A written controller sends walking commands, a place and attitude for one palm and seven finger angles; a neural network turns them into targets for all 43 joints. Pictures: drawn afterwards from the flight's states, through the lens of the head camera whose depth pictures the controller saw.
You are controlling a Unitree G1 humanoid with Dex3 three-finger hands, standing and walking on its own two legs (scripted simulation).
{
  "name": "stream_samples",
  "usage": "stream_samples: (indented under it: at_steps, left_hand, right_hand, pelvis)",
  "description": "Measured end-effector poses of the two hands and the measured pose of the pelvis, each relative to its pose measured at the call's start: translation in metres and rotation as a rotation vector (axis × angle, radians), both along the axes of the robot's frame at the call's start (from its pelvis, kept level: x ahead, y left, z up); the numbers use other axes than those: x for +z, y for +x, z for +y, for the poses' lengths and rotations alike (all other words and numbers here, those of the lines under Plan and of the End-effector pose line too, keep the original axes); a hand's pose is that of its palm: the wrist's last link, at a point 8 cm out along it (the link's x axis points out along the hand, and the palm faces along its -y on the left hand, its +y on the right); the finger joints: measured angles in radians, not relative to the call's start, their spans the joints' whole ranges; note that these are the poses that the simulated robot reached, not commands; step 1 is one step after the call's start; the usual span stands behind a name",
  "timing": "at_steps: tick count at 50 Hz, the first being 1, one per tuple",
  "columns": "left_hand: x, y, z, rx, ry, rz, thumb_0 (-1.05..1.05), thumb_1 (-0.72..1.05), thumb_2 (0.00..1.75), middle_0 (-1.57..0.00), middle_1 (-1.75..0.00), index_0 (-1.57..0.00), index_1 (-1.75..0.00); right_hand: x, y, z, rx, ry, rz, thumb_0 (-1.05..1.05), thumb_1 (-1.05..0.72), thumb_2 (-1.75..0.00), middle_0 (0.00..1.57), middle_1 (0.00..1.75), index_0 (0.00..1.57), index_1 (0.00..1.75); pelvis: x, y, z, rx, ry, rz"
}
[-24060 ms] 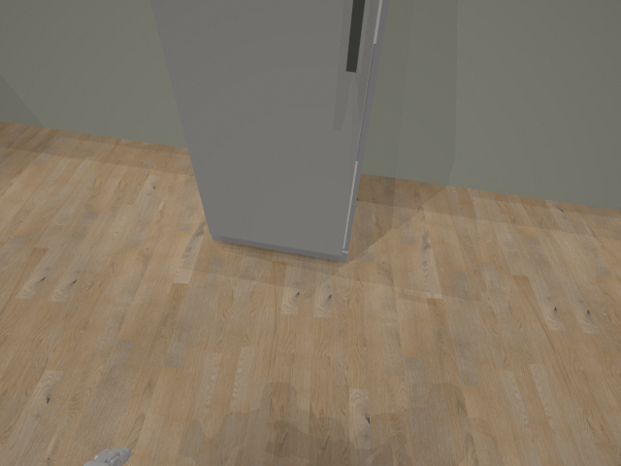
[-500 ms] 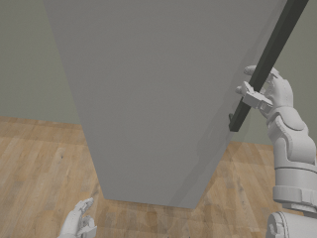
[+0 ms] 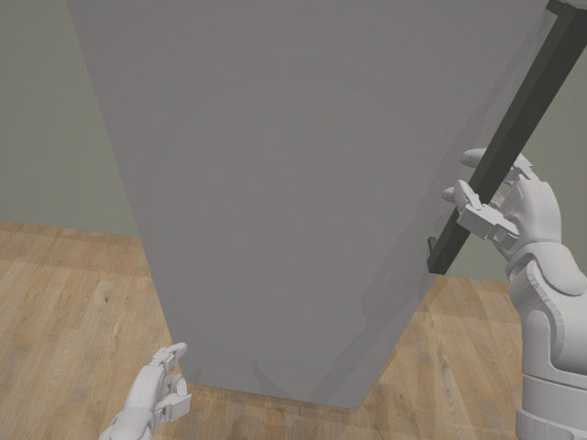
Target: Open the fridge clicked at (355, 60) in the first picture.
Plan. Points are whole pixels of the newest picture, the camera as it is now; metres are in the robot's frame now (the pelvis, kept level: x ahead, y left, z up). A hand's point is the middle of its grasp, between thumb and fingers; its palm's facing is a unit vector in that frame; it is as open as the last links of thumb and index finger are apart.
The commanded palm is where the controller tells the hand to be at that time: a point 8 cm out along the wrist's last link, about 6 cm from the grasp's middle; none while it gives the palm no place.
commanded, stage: pull the door a little, standing still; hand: right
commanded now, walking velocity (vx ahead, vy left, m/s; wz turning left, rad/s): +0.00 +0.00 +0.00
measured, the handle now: (483, 164) +0.39 -0.20 +0.25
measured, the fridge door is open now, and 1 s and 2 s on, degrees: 2 26 48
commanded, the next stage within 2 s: walk backward, drawing the door open in 0.04 s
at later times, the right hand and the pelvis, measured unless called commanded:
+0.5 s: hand (467, 296) +0.22 -0.14 +0.21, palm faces +0.18 +0.95 -0.24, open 7.3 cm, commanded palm +0.18 -0.19 +0.22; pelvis -0.05 +0.01 +0.00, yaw -1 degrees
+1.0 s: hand (441, 380) +0.14 -0.09 +0.20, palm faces +0.28 +0.92 -0.27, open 7.7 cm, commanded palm +0.10 -0.13 +0.22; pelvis -0.16 +0.09 -0.01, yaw -11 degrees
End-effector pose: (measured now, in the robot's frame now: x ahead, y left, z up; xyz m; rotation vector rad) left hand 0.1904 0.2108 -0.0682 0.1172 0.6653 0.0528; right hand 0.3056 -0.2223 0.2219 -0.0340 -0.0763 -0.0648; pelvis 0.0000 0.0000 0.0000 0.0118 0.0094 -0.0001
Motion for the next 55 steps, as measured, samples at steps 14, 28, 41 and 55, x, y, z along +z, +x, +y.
stream_samples:
  at_steps: [14,28,41,55]
  left_hand:
    - [0.003,0.016,-0.005,-0.056,0.044,-0.009,0.01,0.90,0.90,-0.20,-0.30,-0.20,-0.30]
    - [-0.025,-0.088,0.021,0.038,0.042,0.119,0.01,0.90,0.90,-0.20,-0.30,-0.20,-0.30]
    - [-0.042,-0.183,0.031,0.029,0.034,0.231,0.01,0.90,0.90,-0.20,-0.30,-0.20,-0.30]
    - [-0.039,-0.149,0.088,-0.154,0.121,0.128,0.01,0.90,0.90,-0.20,-0.30,-0.20,-0.30]
  right_hand:
    - [-0.004,-0.083,0.019,-0.021,-0.196,-0.207,-0.06,-0.58,-0.73,0.41,1.38,0.25,1.33]
    - [-0.011,-0.126,0.039,-0.080,-0.260,-0.312,-0.12,-0.60,-0.71,0.44,1.40,0.17,1.27]
    - [-0.013,-0.170,0.060,-0.082,-0.289,-0.327,-0.14,-0.60,-0.68,0.41,1.41,0.14,1.16]
    - [-0.015,-0.216,0.095,-0.189,-0.305,-0.335,-0.15,-0.59,-0.68,0.43,1.41,0.15,1.14]
  pelvis:
    - [-0.003,-0.001,0.000,-0.011,0.007,0.023]
    - [-0.005,-0.066,0.016,-0.028,-0.007,0.008]
    - [-0.003,-0.127,0.041,-0.110,-0.003,0.021]
    - [-0.013,-0.162,0.115,-0.292,-0.013,0.024]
